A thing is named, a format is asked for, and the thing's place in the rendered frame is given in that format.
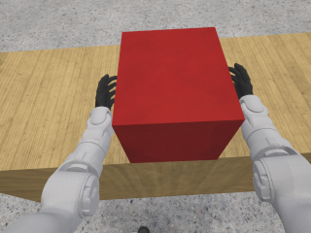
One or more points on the right robot forearm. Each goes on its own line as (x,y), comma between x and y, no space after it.
(259,132)

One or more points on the pedestal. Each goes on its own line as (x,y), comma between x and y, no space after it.
(46,97)

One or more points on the robot left hand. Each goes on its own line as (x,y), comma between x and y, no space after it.
(103,96)

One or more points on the robot left upper arm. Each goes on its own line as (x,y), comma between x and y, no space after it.
(68,198)

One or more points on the carton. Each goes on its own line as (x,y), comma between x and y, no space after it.
(175,99)

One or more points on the robot right upper arm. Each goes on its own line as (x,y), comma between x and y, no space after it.
(285,183)

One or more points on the robot right hand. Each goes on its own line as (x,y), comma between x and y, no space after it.
(242,81)

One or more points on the left robot forearm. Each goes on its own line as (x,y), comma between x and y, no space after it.
(91,151)

